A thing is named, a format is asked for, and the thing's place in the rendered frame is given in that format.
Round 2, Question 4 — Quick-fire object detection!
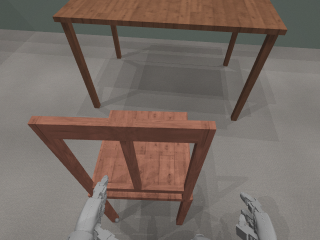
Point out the left robot forearm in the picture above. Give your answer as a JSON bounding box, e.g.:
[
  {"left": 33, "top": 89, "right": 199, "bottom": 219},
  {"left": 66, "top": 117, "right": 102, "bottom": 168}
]
[{"left": 66, "top": 230, "right": 94, "bottom": 240}]

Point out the table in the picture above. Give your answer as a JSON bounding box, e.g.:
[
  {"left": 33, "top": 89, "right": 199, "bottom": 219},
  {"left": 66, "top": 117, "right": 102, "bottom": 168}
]
[{"left": 53, "top": 0, "right": 288, "bottom": 121}]

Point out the chair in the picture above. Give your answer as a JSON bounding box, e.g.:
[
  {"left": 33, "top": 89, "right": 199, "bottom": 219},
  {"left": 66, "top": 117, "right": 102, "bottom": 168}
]
[{"left": 27, "top": 110, "right": 217, "bottom": 226}]

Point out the robot right hand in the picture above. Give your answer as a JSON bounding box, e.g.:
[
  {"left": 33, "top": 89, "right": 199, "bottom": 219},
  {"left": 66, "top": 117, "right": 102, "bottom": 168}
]
[{"left": 236, "top": 192, "right": 277, "bottom": 240}]

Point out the robot left hand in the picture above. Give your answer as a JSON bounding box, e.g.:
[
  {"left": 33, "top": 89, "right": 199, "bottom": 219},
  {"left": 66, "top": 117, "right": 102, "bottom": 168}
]
[{"left": 74, "top": 175, "right": 119, "bottom": 240}]

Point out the right robot shin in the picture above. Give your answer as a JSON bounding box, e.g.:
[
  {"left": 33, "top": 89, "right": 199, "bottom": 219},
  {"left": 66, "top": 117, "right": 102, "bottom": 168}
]
[{"left": 194, "top": 234, "right": 204, "bottom": 238}]

